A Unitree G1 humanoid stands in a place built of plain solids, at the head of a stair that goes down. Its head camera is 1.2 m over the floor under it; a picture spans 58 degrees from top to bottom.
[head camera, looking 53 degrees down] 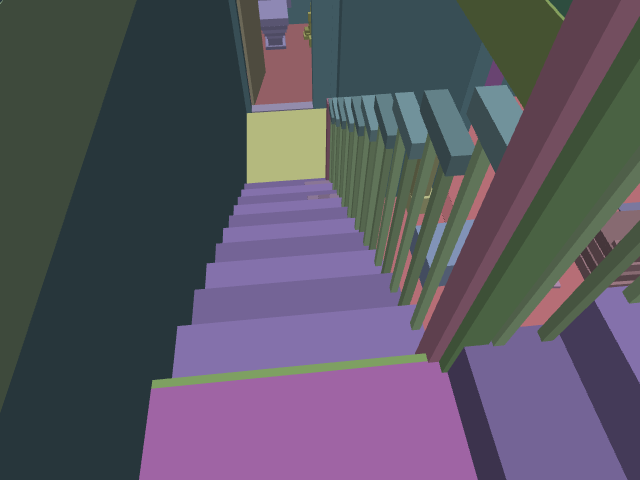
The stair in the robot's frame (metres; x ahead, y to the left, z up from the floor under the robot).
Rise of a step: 0.18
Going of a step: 0.25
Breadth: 0.85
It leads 6 degrees to the left of straight ahead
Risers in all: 11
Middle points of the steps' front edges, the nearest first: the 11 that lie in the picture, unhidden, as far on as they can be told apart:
0.46 0.05 0.00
0.71 0.07 -0.17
0.96 0.10 -0.35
1.21 0.12 -0.53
1.45 0.15 -0.70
1.70 0.17 -0.88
1.95 0.20 -1.06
2.20 0.22 -1.23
2.45 0.25 -1.41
2.70 0.27 -1.58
2.95 0.30 -1.76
